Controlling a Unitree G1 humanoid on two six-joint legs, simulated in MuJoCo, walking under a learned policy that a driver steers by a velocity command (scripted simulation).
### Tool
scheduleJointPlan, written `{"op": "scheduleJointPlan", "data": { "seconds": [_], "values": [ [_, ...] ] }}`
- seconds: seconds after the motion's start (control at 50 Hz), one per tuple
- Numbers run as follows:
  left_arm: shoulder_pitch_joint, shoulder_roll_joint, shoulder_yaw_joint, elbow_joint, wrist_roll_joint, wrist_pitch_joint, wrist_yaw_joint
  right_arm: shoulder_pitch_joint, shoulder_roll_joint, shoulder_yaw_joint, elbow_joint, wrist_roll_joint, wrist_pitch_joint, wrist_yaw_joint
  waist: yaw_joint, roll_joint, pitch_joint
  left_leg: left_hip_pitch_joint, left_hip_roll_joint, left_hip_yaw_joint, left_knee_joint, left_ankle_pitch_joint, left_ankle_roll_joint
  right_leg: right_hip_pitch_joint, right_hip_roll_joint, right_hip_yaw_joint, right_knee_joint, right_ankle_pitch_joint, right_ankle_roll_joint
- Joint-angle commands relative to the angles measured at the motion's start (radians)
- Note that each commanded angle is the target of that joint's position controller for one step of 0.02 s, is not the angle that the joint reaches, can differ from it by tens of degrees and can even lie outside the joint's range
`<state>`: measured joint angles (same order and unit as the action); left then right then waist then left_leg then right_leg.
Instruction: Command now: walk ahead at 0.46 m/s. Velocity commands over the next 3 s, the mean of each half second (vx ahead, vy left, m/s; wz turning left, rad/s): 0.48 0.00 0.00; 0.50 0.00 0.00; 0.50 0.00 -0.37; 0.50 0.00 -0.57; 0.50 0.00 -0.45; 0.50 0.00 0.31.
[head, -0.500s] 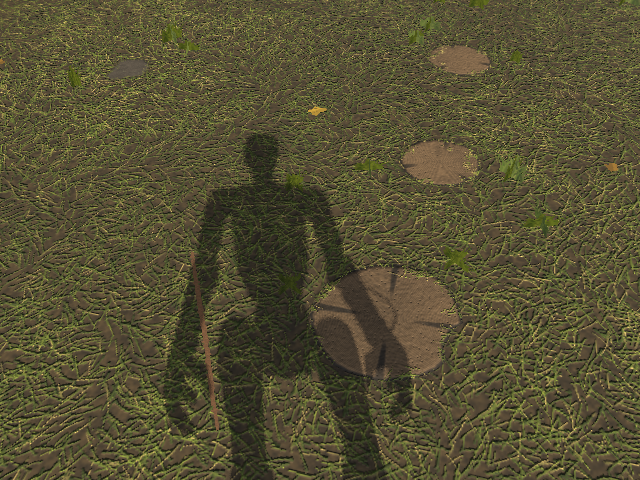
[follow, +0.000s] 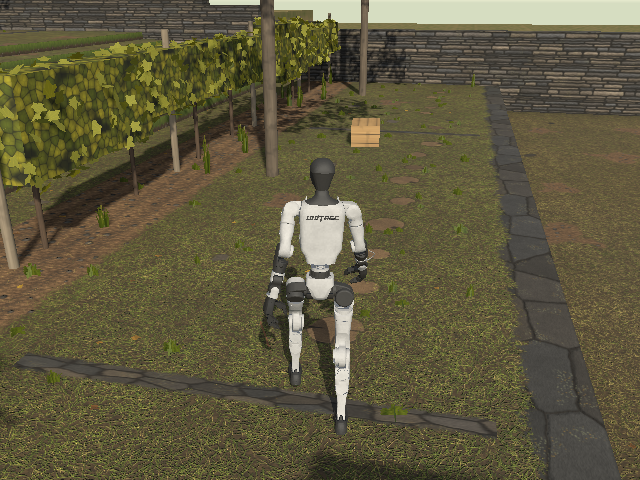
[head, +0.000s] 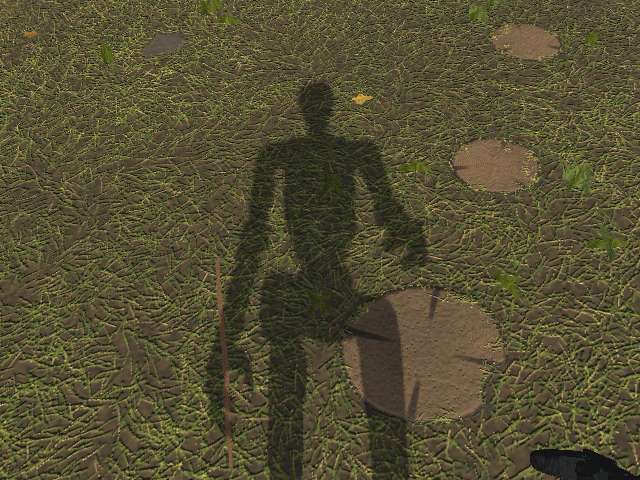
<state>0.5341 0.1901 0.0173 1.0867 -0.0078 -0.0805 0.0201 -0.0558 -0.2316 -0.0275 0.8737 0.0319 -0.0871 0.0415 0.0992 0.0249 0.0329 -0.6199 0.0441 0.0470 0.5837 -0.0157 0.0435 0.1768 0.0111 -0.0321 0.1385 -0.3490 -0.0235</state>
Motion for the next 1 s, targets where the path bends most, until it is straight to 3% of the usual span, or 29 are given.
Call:
{"op": "scheduleJointPlan", "data": {
  "seconds": [0.02, 0.04, 0.06, 0.08, 0.1, 0.12, 0.14, 0.16, 0.18, 0.22, 0.24, 0.28, 0.34, 0.4, 0.5, 0.56, 0.58, 0.6, 0.62, 0.64, 0.66, 0.68, 0.7, 0.72, 0.74, 0.78, 0.84, 0.94, 1.0],
  "values": [
    [0.004, 0.193, 0.045, -0.03, -0.004, 0.0, 0.007, -0.062, -0.102, -0.027, -0.084, 0.001, -0.02, 0.008, -0.094, -0.147, 0.07, 0.107, -0.04, 0.012, -0.051, -0.01, 0.044, -0.074, -0.269, 0.072, 0.063, 0.772, -0.114],
    [-0.013, 0.205, 0.052, -0.036, 0.001, 0.008, 0.007, 0.023, -0.132, -0.044, -0.063, 0.001, -0.02, 0.004, -0.144, -0.169, 0.0, 0.221, -0.071, 0.03, -0.039, -0.036, 0.064, -0.055, -0.267, 0.057, 0.171, 0.96, -0.102],
    [-0.03, 0.199, 0.051, -0.045, 0.007, 0.019, 0.007, 0.187, -0.17, -0.068, -0.013, 0.005, -0.016, -0.003, -0.223, -0.168, -0.099, 0.419, -0.098, 0.044, -0.045, -0.035, 0.092, -0.091, -0.234, 0.029, 0.357, 1.06, -0.079],
    [-0.047, 0.187, 0.042, -0.067, 0.016, 0.021, 0.004, 0.362, -0.212, -0.087, 0.033, 0.001, -0.009, -0.013, -0.296, -0.141, -0.207, 0.713, -0.001, -0.064, -0.019, -0.061, 0.137, -0.287, -0.2, 0.023, 0.606, 0.89, -0.052],
    [0.078, 0.039, 0.004, -0.085, 0.015, 0.003, -0.013, 0.502, -0.304, -0.109, 0.061, -0.026, -0.004, -0.017, -0.239, 0.122, -0.397, 1.098, 0.291, -0.571, -0.094, -0.304, 0.318, -0.685, -0.013, 0.015, 1.045, 0.293, 0.016],
    [0.046, 0.052, 0.004, -0.071, -0.008, -0.031, -0.021, 0.482, -0.229, -0.083, 0.071, -0.025, -0.002, -0.014, -0.243, 0.167, -0.436, 1.07, 0.351, -0.846, -0.298, -0.401, 0.332, -0.8, 0.043, 0.169, 1.226, -0.192, -0.001],
    [-0.069, 0.136, 0.03, -0.117, -0.041, -0.051, -0.023, 0.365, -0.177, -0.066, 0.06, -0.015, -0.009, -0.011, -0.213, 0.145, -0.232, 0.906, 0.308, -0.699, -0.327, -0.403, 0.269, -0.9, -0.02, 0.166, 1.283, -0.151, -0.025],
    [-0.143, 0.157, 0.035, -0.14, -0.049, -0.059, -0.017, 0.263, -0.136, -0.053, 0.037, -0.015, -0.016, -0.009, -0.175, 0.059, -0.126, 0.723, 0.275, -0.541, -0.351, -0.302, 0.234, -0.879, -0.079, 0.137, 1.244, -0.053, -0.037],
    [-0.174, 0.157, 0.045, -0.141, -0.037, -0.055, -0.006, 0.203, -0.101, -0.042, 0.031, -0.024, -0.024, -0.002, -0.138, 0.001, -0.063, 0.569, 0.234, -0.421, -0.378, -0.188, 0.209, -0.828, -0.118, 0.117, 1.18, 0.014, -0.037],
    [-0.125, 0.115, 0.051, -0.133, -0.02, -0.025, 0.003, 0.177, -0.068, -0.033, 0.044, -0.037, -0.032, 0.004, -0.074, 0.043, -0.043, 0.413, 0.17, -0.286, -0.429, -0.127, 0.185, -0.701, -0.163, 0.119, 1.09, 0.067, -0.034],
    [-0.116, 0.096, 0.051, -0.133, -0.018, -0.013, 0.005, 0.194, -0.074, -0.033, 0.056, -0.034, -0.034, 0.002, -0.065, 0.048, -0.03, 0.374, 0.161, -0.253, -0.451, -0.108, 0.193, -0.688, -0.168, 0.109, 1.06, 0.066, -0.029],
    [-0.174, 0.104, 0.056, -0.163, -0.01, -0.002, 0.008, 0.231, -0.108, -0.038, 0.077, -0.034, -0.037, -0.011, -0.062, 0.045, 0.01, 0.337, 0.158, -0.212, -0.489, -0.083, 0.21, -0.736, -0.181, 0.095, 0.982, 0.118, -0.008],
    [-0.32, 0.12, 0.06, -0.218, 0.002, -0.005, 0.004, 0.295, -0.143, -0.043, 0.093, -0.033, -0.032, -0.036, -0.094, 0.02, 0.038, 0.391, 0.155, -0.184, -0.505, -0.048, 0.206, -0.846, -0.188, 0.086, 0.786, 0.287, 0.021],
    [-0.442, 0.098, 0.05, -0.25, -0.001, -0.015, -0.01, 0.352, -0.16, -0.045, 0.101, -0.024, -0.024, -0.048, -0.133, 0.017, 0.043, 0.425, 0.127, -0.122, -0.5, -0.014, 0.172, -0.808, -0.146, 0.047, 0.566, 0.434, 0.024],
    [-0.581, 0.108, 0.04, -0.302, -0.014, -0.021, -0.04, 0.457, -0.175, -0.052, 0.14, -0.009, -0.004, -0.052, -0.173, 0.016, 0.063, 0.597, 0.187, -0.123, -0.435, -0.012, 0.157, -0.824, -0.112, 0.04, 0.413, 0.402, 0.007],
    [-0.54, 0.148, 0.052, -0.309, -0.016, -0.029, -0.053, 0.445, -0.194, -0.062, 0.141, -0.01, 0.014, -0.056, -0.125, 0.041, 0.028, 0.681, 0.223, -0.131, -0.337, 0.151, 0.128, -0.74, -0.082, 0.026, 0.371, 0.286, -0.035],
    [-0.452, 0.176, 0.068, -0.288, -0.015, -0.031, -0.053, 0.42, -0.196, -0.062, 0.134, -0.011, 0.021, -0.055, -0.07, 0.049, -0.026, 0.677, 0.199, -0.103, -0.228, 0.322, 0.109, -0.611, -0.048, -0.004, 0.351, 0.272, -0.056],
    [-0.279, 0.226, 0.095, -0.234, -0.014, -0.031, -0.047, 0.415, -0.17, -0.052, 0.126, -0.018, 0.026, -0.054, 0.004, 0.033, -0.135, 0.614, 0.141, -0.061, -0.023, 0.404, 0.081, -0.375, -0.03, -0.015, 0.354, 0.282, -0.088],
    [-0.093, 0.31, 0.116, -0.198, -0.002, -0.027, -0.037, 0.438, -0.127, -0.032, 0.099, -0.041, 0.025, -0.054, 0.049, -0.1, -0.299, 0.405, 0.071, -0.006, 0.315, 0.128, 0.043, -0.064, -0.229, 0.218, 0.373, 0.28, -0.156],
    [-0.055, 0.357, 0.123, -0.172, 0.003, -0.025, -0.049, 0.562, 0.009, 0.004, 0.103, -0.029, 0.002, -0.042, -0.027, -0.372, -0.406, 0.026, -0.118, -0.052, 0.618, -0.523, -0.008, 0.222, -0.415, 0.708, 0.214, 0.06, -0.308],
    [-0.086, 0.247, 0.093, -0.187, -0.001, -0.029, -0.051, 0.489, -0.114, -0.022, 0.109, -0.003, -0.022, -0.038, 0.003, -0.237, -0.351, -0.082, -0.062, -0.174, 0.731, -0.554, 0.012, 0.185, -0.386, 0.731, 0.155, -0.028, -0.266],
    [-0.18, 0.207, 0.079, -0.207, -0.001, -0.032, -0.048, 0.391, -0.161, -0.035, 0.079, 0.017, -0.037, -0.036, -0.01, -0.182, -0.215, -0.136, -0.013, -0.155, 0.738, -0.458, 0.031, 0.058, -0.358, 0.575, 0.146, 0.043, -0.223],
    [-0.262, 0.19, 0.071, -0.226, 0.005, -0.033, -0.048, 0.344, -0.154, -0.035, 0.072, 0.013, -0.041, -0.043, -0.041, -0.092, -0.148, -0.095, 0.04, -0.129, 0.698, -0.364, 0.029, -0.083, -0.324, 0.458, 0.124, 0.177, -0.207],
    [-0.306, 0.166, 0.065, -0.231, 0.011, -0.034, -0.05, 0.321, -0.146, -0.042, 0.071, -0.003, -0.036, -0.048, -0.065, -0.067, -0.095, -0.057, 0.071, -0.123, 0.638, -0.308, 0.023, -0.193, -0.29, 0.371, 0.096, 0.27, -0.2],
    [-0.318, 0.147, 0.058, -0.226, 0.02, -0.036, -0.052, 0.337, -0.129, -0.044, 0.073, -0.008, -0.023, -0.047, -0.095, -0.087, -0.088, 0.005, 0.097, -0.129, 0.6, -0.271, 0.021, -0.255, -0.264, 0.314, 0.068, 0.311, -0.191],
    [-0.294, 0.144, 0.058, -0.207, 0.015, -0.04, -0.052, 0.357, -0.09, -0.043, 0.08, -0.01, 0.0, -0.049, -0.115, -0.092, -0.069, 0.035, 0.105, -0.115, 0.541, -0.248, 0.009, -0.303, -0.242, 0.249, 0.025, 0.363, -0.202],
    [-0.247, 0.183, 0.068, -0.183, 0.012, -0.039, -0.035, 0.266, -0.089, -0.046, 0.047, -0.022, 0.013, -0.052, -0.107, -0.07, -0.02, -0.058, 0.114, -0.105, 0.409, -0.142, -0.02, -0.303, -0.243, 0.196, -0.015, 0.415, -0.214],
    [-0.184, 0.191, 0.067, -0.157, 0.003, -0.025, -0.015, 0.095, -0.066, -0.039, -0.004, -0.023, 0.003, -0.039, -0.064, -0.082, 0.022, -0.051, 0.077, -0.066, 0.11, 0.098, -0.035, -0.291, -0.195, 0.096, -0.041, 0.391, -0.175],
    [-0.121, 0.193, 0.069, -0.126, -0.005, -0.019, -0.013, -0.001, -0.063, -0.033, -0.033, -0.017, -0.002, -0.029, -0.031, -0.077, 0.05, -0.035, 0.051, -0.05, 0.009, 0.123, -0.032, -0.243, -0.209, 0.093, -0.031, 0.369, -0.172]
  ]
}}
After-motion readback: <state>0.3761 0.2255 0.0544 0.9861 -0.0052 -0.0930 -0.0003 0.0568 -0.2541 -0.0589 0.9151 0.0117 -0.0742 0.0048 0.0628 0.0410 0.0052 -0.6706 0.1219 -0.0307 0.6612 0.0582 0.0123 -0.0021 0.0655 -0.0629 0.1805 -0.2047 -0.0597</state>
